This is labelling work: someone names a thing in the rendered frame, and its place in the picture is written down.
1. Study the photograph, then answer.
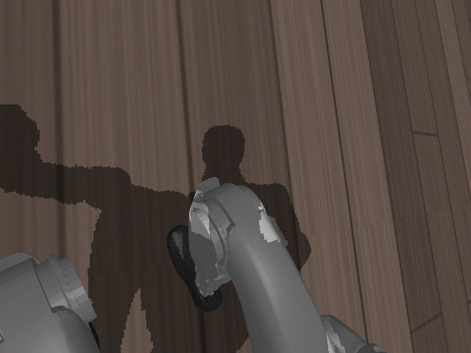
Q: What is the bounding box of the left robot foot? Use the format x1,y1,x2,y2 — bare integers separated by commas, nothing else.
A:
88,322,100,351

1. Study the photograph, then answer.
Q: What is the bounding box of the right robot foot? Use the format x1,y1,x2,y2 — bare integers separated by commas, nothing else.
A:
167,225,222,312

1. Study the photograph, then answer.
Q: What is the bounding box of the right robot hand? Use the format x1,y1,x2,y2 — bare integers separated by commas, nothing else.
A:
320,314,368,353

